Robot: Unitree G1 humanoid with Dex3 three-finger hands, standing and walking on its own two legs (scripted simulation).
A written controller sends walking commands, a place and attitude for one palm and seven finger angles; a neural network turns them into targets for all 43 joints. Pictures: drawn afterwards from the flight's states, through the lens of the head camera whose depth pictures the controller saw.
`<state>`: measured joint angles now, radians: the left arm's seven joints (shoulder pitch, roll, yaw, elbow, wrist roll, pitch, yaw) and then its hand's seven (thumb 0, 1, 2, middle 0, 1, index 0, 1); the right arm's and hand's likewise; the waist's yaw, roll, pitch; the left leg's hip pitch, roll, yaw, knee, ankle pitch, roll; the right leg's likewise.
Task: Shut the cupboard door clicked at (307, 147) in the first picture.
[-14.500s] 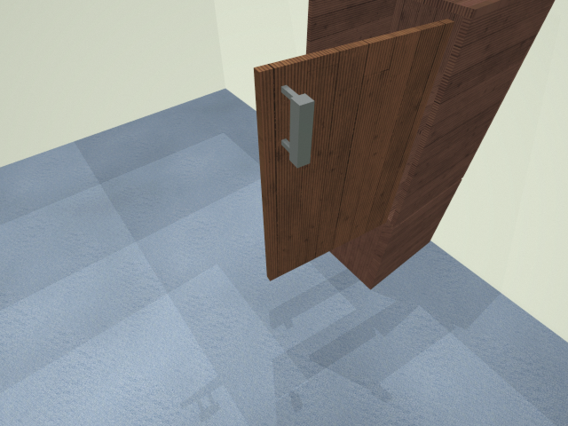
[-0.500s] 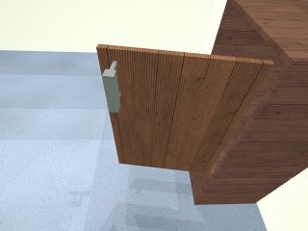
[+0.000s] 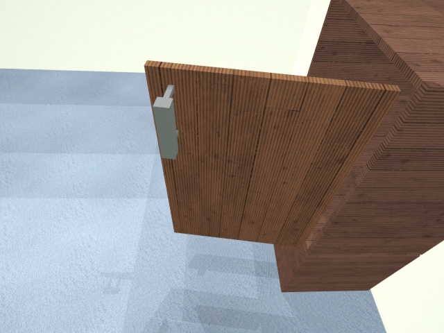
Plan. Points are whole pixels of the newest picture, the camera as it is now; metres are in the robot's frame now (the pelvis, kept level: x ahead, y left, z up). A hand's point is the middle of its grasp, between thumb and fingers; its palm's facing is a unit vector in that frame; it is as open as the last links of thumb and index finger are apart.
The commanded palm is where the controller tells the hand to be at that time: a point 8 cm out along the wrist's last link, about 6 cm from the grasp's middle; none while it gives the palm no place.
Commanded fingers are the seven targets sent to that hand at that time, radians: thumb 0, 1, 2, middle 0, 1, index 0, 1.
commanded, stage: look again from close up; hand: left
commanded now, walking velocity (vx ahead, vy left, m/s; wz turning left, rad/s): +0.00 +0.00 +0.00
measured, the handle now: (170, 122) +0.44 +0.14 +0.15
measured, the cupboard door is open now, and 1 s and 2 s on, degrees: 82 82 82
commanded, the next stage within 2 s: raise the hand and make a fist in 0.24 s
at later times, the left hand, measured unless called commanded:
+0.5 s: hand (114, 322) +0.15 +0.19 -0.05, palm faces +0.25 -0.95 -0.17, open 7.2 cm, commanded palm +0.09 +0.23 -0.05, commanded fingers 0.00 0.90 0.90 -0.35 -0.46 -0.35 -0.46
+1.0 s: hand (123, 311) +0.15 +0.16 +0.04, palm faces -0.02 -1.00 -0.08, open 5.0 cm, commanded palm +0.12 +0.22 +0.03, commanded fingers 0.00 0.90 0.90 -0.81 -0.96 -0.81 -0.96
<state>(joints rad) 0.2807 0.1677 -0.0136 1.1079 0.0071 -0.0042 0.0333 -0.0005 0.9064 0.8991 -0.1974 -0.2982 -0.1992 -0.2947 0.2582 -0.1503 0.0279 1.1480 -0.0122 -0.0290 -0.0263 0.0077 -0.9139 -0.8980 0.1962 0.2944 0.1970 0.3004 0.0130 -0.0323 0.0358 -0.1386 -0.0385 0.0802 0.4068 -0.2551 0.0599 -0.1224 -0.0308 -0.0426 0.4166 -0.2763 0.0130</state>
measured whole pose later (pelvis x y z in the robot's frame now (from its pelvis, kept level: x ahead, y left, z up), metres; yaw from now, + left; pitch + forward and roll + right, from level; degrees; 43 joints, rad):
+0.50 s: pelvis -0.02 +0.00 -0.01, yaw +3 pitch -1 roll +2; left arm 0.45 0.22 0.02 0.17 -0.15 -0.03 0.11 0.02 0.93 0.90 -0.22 -0.32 -0.22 -0.32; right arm 0.37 -0.21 0.02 0.89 0.04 -0.30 -0.06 0.02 -0.92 -0.90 0.20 0.29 0.20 0.30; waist -0.02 -0.02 -0.01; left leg -0.22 -0.08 0.05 0.52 -0.28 0.06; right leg -0.26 -0.04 -0.05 0.61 -0.33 -0.02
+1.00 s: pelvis -0.04 -0.03 -0.06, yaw +5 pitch +7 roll -2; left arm 0.37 0.26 0.12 -0.10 -0.32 -0.44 -0.37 0.01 0.90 0.90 -0.63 -0.77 -0.63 -0.76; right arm 0.19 -0.26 0.04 0.56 0.05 -0.30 -0.07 0.01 -0.90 -0.90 0.20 0.29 0.20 0.30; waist 0.05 0.04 -0.08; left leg -0.66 0.00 -0.04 1.00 -0.46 0.01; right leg -0.61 0.03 -0.15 0.94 -0.45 -0.07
